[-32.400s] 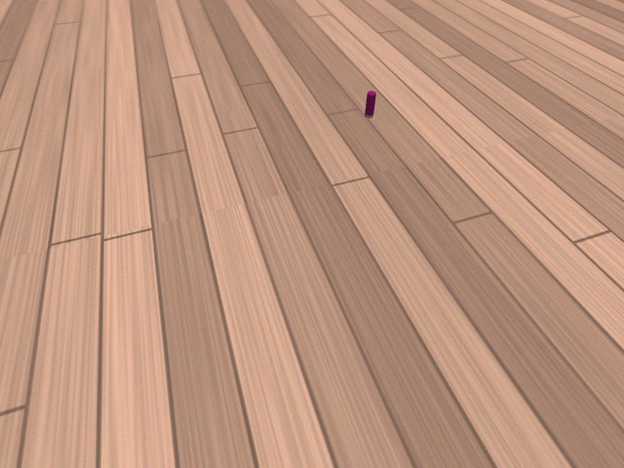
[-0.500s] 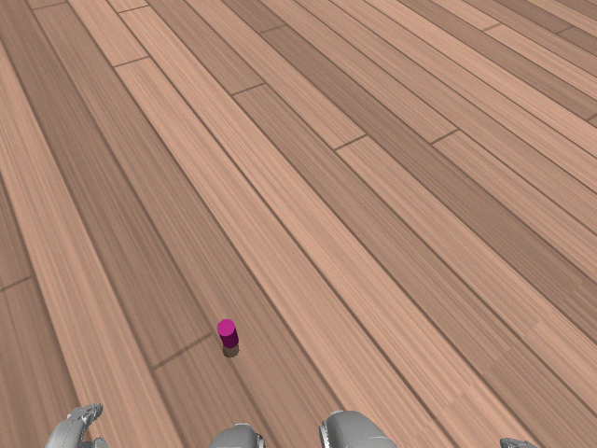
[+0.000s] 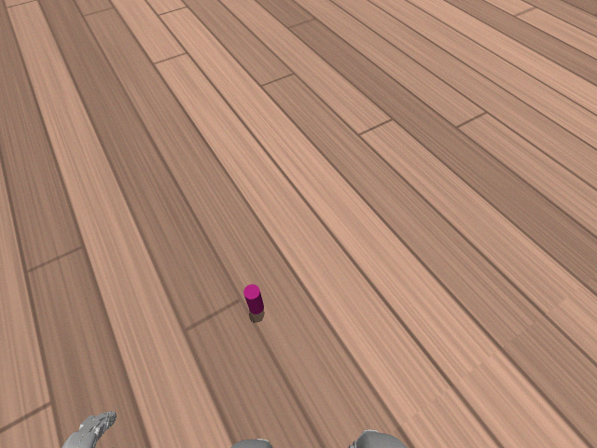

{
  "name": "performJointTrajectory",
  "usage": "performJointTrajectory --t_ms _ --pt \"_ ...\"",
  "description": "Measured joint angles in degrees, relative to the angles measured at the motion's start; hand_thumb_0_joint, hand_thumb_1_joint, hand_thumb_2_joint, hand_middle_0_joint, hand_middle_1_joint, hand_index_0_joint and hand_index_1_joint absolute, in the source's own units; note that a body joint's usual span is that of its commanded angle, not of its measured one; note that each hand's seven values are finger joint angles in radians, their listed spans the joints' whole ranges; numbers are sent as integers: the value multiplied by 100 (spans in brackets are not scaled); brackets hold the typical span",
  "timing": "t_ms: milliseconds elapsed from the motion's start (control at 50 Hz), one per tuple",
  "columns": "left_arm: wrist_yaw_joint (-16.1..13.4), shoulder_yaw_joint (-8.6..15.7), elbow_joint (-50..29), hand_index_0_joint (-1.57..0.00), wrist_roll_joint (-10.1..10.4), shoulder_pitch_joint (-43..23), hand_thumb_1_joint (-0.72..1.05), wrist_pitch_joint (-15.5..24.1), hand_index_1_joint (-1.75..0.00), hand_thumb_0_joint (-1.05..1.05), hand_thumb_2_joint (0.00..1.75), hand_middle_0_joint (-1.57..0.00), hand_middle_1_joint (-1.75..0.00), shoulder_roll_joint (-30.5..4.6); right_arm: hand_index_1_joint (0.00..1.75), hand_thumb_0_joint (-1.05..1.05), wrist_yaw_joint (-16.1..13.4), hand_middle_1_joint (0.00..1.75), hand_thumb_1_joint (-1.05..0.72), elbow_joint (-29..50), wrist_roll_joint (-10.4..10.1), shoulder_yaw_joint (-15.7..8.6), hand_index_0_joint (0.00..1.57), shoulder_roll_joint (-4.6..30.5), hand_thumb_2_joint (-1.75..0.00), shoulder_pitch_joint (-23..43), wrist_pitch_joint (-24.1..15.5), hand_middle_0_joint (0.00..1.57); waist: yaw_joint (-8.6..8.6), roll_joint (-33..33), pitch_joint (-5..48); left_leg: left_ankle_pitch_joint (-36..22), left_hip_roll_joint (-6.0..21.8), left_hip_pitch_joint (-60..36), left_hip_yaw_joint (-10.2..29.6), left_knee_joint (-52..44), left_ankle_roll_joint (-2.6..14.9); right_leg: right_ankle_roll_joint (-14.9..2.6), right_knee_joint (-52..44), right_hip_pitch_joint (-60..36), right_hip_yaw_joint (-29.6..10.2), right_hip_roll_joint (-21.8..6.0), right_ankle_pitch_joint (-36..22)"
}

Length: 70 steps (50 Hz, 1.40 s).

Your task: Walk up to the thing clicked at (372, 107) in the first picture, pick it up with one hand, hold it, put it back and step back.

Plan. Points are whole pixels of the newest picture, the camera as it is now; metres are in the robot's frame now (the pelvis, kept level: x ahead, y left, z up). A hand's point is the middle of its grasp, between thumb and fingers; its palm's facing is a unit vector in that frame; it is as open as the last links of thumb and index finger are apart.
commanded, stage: step back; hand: left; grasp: from the side
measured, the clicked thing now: (254, 299) +0.59 +0.19 -0.69
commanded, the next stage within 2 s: none
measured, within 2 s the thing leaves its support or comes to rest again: neither
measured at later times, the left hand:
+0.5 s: hand out of the picture -0.06 +0.25 -0.13, palm faces -0.07 -0.91 -0.41, open 7.4 cm
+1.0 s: hand out of the picture -0.20 +0.26 -0.15, palm faces -0.07 -0.92 -0.39, open 7.4 cm
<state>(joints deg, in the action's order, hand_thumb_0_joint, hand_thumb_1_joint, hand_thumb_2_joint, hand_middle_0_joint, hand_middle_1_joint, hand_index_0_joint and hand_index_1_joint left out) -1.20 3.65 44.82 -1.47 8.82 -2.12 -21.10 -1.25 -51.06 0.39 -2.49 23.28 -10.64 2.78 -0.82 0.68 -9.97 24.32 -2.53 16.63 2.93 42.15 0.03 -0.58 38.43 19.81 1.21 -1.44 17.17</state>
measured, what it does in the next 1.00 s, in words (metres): walks backwards: left foot, then right foot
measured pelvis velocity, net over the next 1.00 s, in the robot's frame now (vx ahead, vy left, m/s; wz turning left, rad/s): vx -0.32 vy -0.01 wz -0.07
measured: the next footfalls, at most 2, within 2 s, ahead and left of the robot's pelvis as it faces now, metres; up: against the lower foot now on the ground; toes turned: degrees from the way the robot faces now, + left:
left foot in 0.02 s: +0.02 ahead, +0.12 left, +0.00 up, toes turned -2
right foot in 0.36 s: -0.11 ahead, -0.13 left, +0.00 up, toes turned -2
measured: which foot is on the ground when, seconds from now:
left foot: up 0.00-0.00, down 0.02-0.40, up 0.42-0.68, down 0.70-1.00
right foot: down 0.00-0.04, up 0.06-0.34, down 0.36-0.72, up 0.74-1.00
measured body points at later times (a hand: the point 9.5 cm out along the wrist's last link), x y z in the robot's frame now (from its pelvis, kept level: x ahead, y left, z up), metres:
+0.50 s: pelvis -0.15 -0.02 +0.00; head -0.10 -0.04 +0.45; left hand -0.06 +0.29 -0.11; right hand -0.05 -0.34 -0.12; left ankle -0.10 +0.12 -0.66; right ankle -0.15 -0.13 -0.72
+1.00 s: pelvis -0.32 -0.01 +0.00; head -0.26 +0.00 +0.45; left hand -0.20 +0.31 -0.12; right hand -0.20 -0.32 -0.10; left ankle -0.23 +0.11 -0.72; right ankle -0.37 -0.14 -0.69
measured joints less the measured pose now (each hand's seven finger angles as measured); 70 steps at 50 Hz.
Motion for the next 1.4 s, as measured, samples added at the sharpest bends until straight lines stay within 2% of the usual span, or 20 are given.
performJointTrajectory --t_ms 60,120,200,300,360,400,460,540,640,720,800,880,980,1040,1080,1140,1220,1320,1360,1400 --pt "5 5 -24 -20 66 -167 91 -83 -30 0 89 -21 -30 -119 30 1 50 30 -91 8 72 -21 20 -123 -90 118 -51 21 -33 -271 -142 -445 -72 -167 -205 -460 117 26 424 245 -198 -67 197" --pt "-27 27 118 -20 87 -217 91 -175 -30 0 89 -21 -30 -116 30 1 112 30 -91 113 106 35 20 -198 -90 183 -96 21 78 -191 -92 -547 92 -23 -117 -435 171 -33 1788 541 -666 531 1284" --pt "-7 54 160 -20 128 -128 91 -123 -30 0 89 -21 -30 -146 30 1 62 30 -91 234 125 85 20 -271 -90 303 -100 21 53 -179 21 -858 270 107 -164 -680 166 7 2828 599 -806 786 1292" --pt "38 70 198 -20 94 26 91 -66 -30 0 89 -21 -30 -164 30 1 49 30 -90 477 130 79 21 -238 -90 492 -130 21 9 -134 1 -1067 435 432 -299 -585 114 158 1729 -19 -660 498 1249" --pt "68 69 294 -20 65 97 91 -10 -30 0 89 -21 -30 -154 30 1 78 30 -90 567 103 66 21 -158 -90 563 -78 21 -16 -72 7 -1115 516 722 -364 -332 -5 90 283 -583 -432 302 661" --pt "72 69 395 -20 -6 123 91 41 -30 0 89 -21 -30 -17 30 1 75 30 -90 514 43 22 21 -40 -90 621 -6 21 28 234 -45 -1077 650 909 -163 -96 -25 21 -48 -698 -273 467 635" --pt "126 -4 385 -20 -40 298 91 35 -30 0 89 -21 -30 50 30 1 15 30 -91 344 -13 -31 20 -41 -90 502 115 21 -55 152 60 138 46 1245 296 1193 -22 -54 115 -478 -346 319 493" --pt "77 -16 354 -20 -73 329 91 -27 -30 0 89 -21 -30 115 30 1 -13 30 -91 239 -66 -40 20 28 -90 204 74 21 -61 107 143 271 -415 1268 489 2413 -49 -32 -105 -334 -360 129 166" --pt "-11 1 84 -20 -87 96 90 -10 -30 0 89 -21 -30 12 30 1 -15 30 -91 132 -8 -23 20 14 -90 -73 71 21 2 63 56 457 -156 452 200 1189 -83 25 -88 -21 -167 6 -85" --pt "-17 -18 -70 -20 0 -186 90 -73 -30 0 89 -21 -30 -164 30 1 19 30 -91 30 79 -45 20 -109 -90 -90 10 21 41 -193 -107 -315 -81 -199 -152 -388 65 116 354 371 -119 -208 -100" --pt "-58 18 108 -20 63 -274 91 -198 -30 0 89 -21 -30 -181 30 1 115 30 -91 53 143 43 20 -239 -90 9 -22 21 100 -202 -134 -500 74 -4 -143 -336 167 -8 1893 743 -688 460 1257" --pt "-26 41 212 -20 107 -162 91 -167 -30 0 89 -21 -30 -204 30 1 67 30 -90 138 158 89 21 -305 -90 119 -47 21 62 -209 10 -868 261 126 -189 -629 152 13 2963 718 -831 768 1294" --pt "35 23 308 -20 67 15 91 -113 -30 0 89 -21 -30 -180 30 1 51 30 -90 394 166 60 21 -219 -90 394 -62 21 -8 -128 19 -1168 451 473 -317 -619 105 171 1733 -69 -586 473 1283" --pt "65 5 409 -20 39 111 91 -41 -30 0 89 -21 -30 -165 30 1 76 30 -90 496 118 60 21 -112 -90 556 0 21 -72 -53 51 -1252 564 810 -399 -373 -17 83 144 -712 -357 280 712" --pt "78 4 532 -20 -27 119 91 -5 -30 0 89 -21 -30 -24 30 1 69 30 -90 455 58 21 21 9 -90 665 65 21 -11 276 -13 -1088 667 1020 -121 -109 -27 4 -65 -762 -177 468 672" --pt "110 -47 542 -20 -65 295 91 -15 -30 0 89 -21 -30 10 30 1 5 30 -91 332 13 -21 20 -34 -90 536 167 21 -141 122 136 157 12 1369 348 1286 -47 -75 107 -496 -275 279 508" --pt "39 -36 537 -20 -108 321 91 -22 -30 0 89 -21 -30 26 30 1 -6 30 -91 250 -19 -12 20 12 -90 247 111 21 -125 47 218 284 -323 1278 452 2308 -79 -55 -43 -329 -244 61 205" --pt "33 -4 368 -20 -148 148 90 52 -30 0 89 -21 -30 -97 30 1 52 30 -91 6 74 -20 20 -10 -90 -92 67 21 -47 28 265 414 59 244 14 643 -65 -3 88 -50 40 -105 68" --pt "54 -8 347 -20 -113 52 90 47 -30 0 89 -21 -30 -173 30 1 73 30 -91 -149 99 -46 20 -57 -90 -161 -2 21 -21 -56 272 -106 93 -238 -148 -410 4 48 309 110 110 -223 99" --pt "50 1 433 -20 -50 10 91 28 -30 0 89 -21 -30 -239 30 1 93 30 -91 -316 148 -39 20 -193 -90 -141 -50 21 -90 -293 219 -437 -43 -302 -289 -533 49 31 489 185 -94 -302 321"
